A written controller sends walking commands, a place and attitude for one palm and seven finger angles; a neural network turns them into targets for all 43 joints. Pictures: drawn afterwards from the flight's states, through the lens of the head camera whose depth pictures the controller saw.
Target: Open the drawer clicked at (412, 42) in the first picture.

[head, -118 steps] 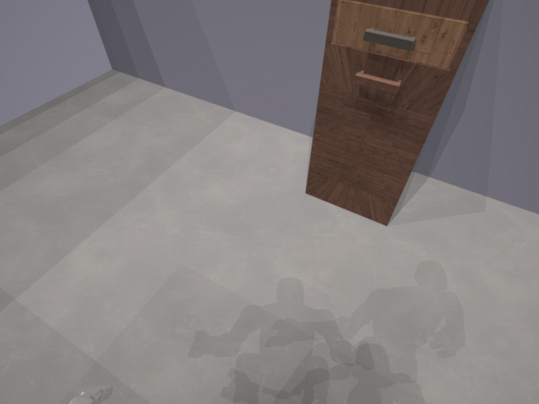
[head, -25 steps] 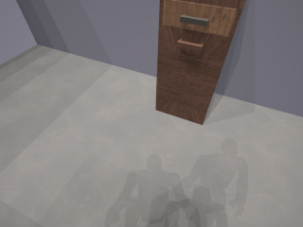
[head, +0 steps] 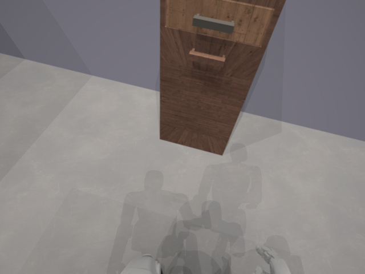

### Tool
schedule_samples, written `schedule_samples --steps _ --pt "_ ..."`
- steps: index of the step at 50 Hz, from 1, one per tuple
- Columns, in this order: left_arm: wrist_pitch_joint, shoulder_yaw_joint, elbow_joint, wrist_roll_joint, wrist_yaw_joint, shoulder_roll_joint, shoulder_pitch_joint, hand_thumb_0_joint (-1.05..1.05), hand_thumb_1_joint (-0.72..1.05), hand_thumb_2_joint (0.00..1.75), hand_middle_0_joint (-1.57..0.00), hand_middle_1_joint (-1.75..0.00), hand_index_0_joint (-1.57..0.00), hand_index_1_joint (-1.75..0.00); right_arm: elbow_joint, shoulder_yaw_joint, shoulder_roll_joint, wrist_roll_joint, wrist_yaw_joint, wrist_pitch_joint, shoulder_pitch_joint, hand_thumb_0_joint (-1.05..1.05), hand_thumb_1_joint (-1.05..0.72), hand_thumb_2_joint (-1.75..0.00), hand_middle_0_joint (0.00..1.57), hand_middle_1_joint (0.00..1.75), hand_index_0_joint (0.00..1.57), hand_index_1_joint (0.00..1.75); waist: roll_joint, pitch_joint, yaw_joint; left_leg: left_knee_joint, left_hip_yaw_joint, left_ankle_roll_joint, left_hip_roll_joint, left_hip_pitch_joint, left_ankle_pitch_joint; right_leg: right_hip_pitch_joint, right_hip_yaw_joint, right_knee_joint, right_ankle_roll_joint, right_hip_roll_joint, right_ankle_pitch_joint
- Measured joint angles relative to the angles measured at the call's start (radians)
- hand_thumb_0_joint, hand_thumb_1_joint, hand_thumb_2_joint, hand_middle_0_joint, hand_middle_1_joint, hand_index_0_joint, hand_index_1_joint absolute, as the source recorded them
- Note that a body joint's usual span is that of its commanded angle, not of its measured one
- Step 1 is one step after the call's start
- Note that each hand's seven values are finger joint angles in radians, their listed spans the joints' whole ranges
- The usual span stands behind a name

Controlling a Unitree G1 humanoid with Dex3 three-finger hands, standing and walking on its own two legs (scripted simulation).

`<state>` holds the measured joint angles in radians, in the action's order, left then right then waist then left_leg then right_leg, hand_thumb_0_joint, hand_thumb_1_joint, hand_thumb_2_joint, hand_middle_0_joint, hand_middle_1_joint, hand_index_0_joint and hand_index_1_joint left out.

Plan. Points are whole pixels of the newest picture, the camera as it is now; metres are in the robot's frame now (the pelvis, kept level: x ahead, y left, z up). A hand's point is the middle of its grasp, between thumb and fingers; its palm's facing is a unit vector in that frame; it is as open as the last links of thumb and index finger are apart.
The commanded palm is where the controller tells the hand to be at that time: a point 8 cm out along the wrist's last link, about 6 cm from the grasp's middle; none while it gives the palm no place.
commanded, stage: turn to face it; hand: left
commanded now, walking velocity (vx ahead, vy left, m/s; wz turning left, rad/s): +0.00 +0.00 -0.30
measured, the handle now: (214, 21) +0.93 +0.00 +0.10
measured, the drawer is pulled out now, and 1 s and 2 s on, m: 0.00 0.00 0.00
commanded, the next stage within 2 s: take the last steps up to it in 0.10 s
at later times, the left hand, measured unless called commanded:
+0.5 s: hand (123, 232) +0.22 +0.17 -0.14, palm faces -0.24 -0.96 -0.13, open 7.4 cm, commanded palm none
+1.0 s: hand (159, 208) +0.29 +0.09 -0.14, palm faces -0.14 -0.96 -0.24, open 7.1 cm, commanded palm none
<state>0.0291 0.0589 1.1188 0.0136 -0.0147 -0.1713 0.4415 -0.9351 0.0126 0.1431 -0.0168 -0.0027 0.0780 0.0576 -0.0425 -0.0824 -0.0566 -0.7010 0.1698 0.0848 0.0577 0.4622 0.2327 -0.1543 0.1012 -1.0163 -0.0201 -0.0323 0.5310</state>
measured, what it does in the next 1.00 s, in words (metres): walks ahead: right foot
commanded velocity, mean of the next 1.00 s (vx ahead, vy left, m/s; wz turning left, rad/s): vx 0.24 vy -0.07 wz -0.10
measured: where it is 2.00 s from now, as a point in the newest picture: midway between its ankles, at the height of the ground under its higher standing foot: (198, 249)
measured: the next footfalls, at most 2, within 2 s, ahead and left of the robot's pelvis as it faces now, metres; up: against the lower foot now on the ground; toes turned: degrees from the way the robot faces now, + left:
right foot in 0.74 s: +0.19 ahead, -0.18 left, +0.00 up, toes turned -22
left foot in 1.18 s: +0.45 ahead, -0.02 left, +0.00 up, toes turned -2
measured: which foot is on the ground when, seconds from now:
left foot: down 0.00-0.76, up 0.78-1.00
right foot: up 0.00-0.72, down 0.74-1.00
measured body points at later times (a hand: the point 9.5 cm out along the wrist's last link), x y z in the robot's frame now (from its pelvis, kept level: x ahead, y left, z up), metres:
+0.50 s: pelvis +0.10 +0.02 +0.03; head +0.12 +0.03 +0.48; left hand +0.23 +0.22 -0.12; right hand -0.02 -0.18 -0.11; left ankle +0.09 +0.08 -0.71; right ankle +0.09 -0.14 -0.66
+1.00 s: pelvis +0.23 -0.09 +0.03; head +0.23 -0.10 +0.48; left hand +0.30 +0.14 -0.12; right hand +0.21 -0.33 -0.13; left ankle +0.27 +0.02 -0.65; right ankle +0.16 -0.16 -0.71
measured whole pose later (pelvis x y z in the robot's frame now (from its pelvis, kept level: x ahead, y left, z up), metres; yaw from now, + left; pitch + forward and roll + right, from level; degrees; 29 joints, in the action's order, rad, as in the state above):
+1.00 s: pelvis +0.23 -0.09 +0.03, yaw -11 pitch +0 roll -1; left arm 0.08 0.05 1.08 0.03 -0.02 -0.17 0.27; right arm -1.06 0.07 0.18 -0.03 0.01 0.01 0.24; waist 0.05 0.01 0.02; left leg -1.03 0.10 -0.03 0.14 0.54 0.29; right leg -0.08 -0.20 -0.37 -0.04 -0.01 0.29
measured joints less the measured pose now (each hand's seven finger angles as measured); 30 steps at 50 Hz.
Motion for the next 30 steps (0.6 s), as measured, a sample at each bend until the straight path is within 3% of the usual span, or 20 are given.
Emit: schedule_samples --steps 3,6,10,20,30 --pt "-0.011 0.015 -0.041 0.01 0.01 -0.027 -0.084 0.01 0.91 0.9 -0.2 -0.3 -0.2 -0.29 -0.019 -0.003 -0.009 0.0 0.014 -0.001 0.039 0.0 -0.9 -0.9 0.2 0.3 0.2 0.3 -0.005 -0.002 0.005 0.068 0.041 0.004 0.006 -0.085 0.001 -0.189 -0.083 -0.245 0.011 0.033 -0.099" --pt "-0.021 0.025 -0.101 0.017 0.017 -0.047 -0.163 0.01 0.92 0.9 -0.2 -0.3 -0.19 -0.29 -0.045 0.012 -0.009 0.008 0.03 0.002 0.092 0.0 -0.92 -0.9 0.21 0.3 0.2 0.3 -0.001 0.006 0.017 0.149 0.068 0.011 0.0 -0.15 -0.014 -0.32 -0.132 -0.257 0.03 0.066 -0.168" --pt "-0.041 0.036 -0.154 0.022 0.019 -0.053 -0.232 0.0 0.92 0.9 -0.2 -0.3 -0.19 -0.29 -0.073 0.025 0.026 0.003 0.038 -0.011 0.15 -0.01 -0.94 -0.9 0.21 0.3 0.2 0.3 0.003 0.029 0.044 0.216 0.104 0.022 -0.016 -0.203 -0.018 -0.416 -0.137 -0.204 0.052 0.091 -0.251" --pt "-0.081 0.019 -0.146 0.029 0.044 -0.018 -0.288 0.0 0.92 0.9 -0.19 -0.3 -0.19 -0.29 -0.138 0.026 0.022 -0.008 0.032 -0.022 0.294 0.0 -0.91 -0.9 0.2 0.3 0.2 0.3 0.024 0.054 0.104 0.295 0.163 0.019 -0.026 -0.282 0.006 -0.365 -0.128 0.023 0.071 0.13 -0.293" --pt "-0.079 -0.007 -0.105 0.026 0.057 0.019 -0.329 0.01 0.91 0.9 -0.2 -0.3 -0.19 -0.29 -0.2 0.021 -0.012 -0.019 0.027 -0.023 0.404 0.01 -0.9 -0.9 0.2 0.3 0.2 0.3 0.039 0.036 0.163 0.334 0.196 -0.043 0.03 -0.351 0.038 -0.276 -0.177 0.238 0.043 0.135 -0.222"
